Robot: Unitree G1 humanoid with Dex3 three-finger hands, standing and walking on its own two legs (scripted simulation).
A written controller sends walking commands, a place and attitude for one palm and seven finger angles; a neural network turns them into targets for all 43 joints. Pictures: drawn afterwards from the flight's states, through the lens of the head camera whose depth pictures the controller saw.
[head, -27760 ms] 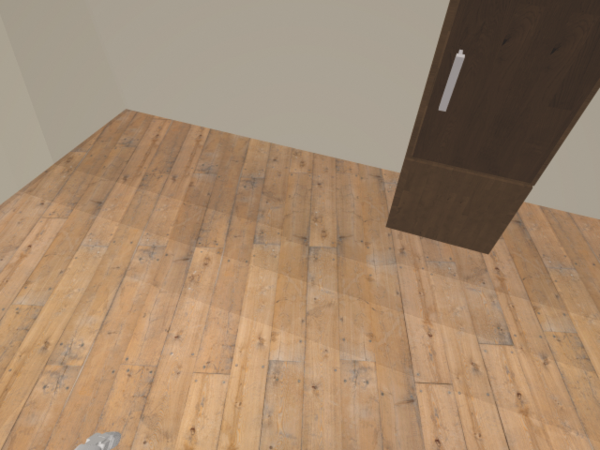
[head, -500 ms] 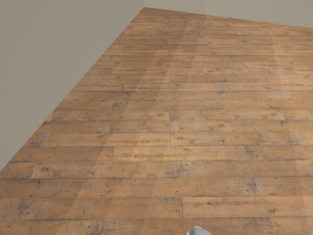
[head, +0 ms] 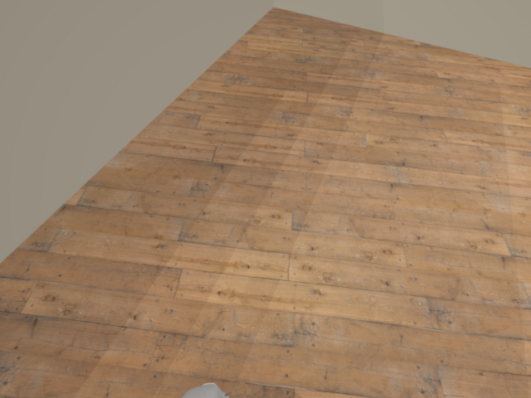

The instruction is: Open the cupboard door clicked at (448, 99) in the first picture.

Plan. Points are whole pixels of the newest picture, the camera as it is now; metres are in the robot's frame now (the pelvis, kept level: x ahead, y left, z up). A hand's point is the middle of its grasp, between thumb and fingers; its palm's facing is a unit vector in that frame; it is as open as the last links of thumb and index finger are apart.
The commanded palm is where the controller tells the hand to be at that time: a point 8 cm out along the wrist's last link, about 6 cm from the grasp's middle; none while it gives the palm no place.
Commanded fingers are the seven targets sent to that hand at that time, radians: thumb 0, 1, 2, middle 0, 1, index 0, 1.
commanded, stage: turn to face it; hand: left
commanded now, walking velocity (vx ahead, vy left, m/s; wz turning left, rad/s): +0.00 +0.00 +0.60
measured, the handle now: out of the picture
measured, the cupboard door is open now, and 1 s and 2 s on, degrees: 48 48 48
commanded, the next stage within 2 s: none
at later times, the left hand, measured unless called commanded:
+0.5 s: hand out of the picture +0.06 +0.15 -0.14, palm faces +0.29 -0.91 -0.28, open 7.4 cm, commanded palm none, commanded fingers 0.00 0.90 0.90 -0.20 -0.30 -0.20 -0.30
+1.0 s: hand out of the picture +0.05 +0.12 -0.14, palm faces +0.57 -0.76 -0.31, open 7.4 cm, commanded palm none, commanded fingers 0.00 0.90 0.90 -0.20 -0.30 -0.20 -0.30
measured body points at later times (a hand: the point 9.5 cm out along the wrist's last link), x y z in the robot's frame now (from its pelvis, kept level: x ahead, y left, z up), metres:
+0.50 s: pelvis +0.06 -0.07 +0.02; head +0.11 -0.06 +0.47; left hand +0.05 +0.20 -0.11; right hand +0.23 -0.28 -0.13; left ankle +0.03 +0.07 -0.66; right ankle +0.05 -0.18 -0.72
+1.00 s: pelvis +0.10 -0.10 +0.01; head +0.15 -0.09 +0.45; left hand +0.02 +0.16 -0.11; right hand +0.32 -0.27 -0.15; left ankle +0.01 +0.01 -0.66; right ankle +0.16 -0.19 -0.72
